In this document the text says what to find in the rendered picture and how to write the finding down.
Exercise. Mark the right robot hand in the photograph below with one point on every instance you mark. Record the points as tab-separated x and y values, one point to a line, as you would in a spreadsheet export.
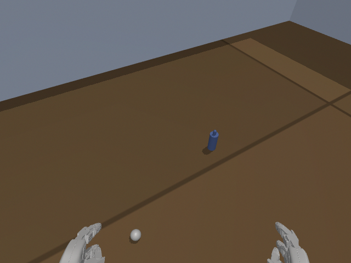
290	249

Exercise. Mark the left robot hand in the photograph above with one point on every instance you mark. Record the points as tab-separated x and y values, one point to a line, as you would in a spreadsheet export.
76	251

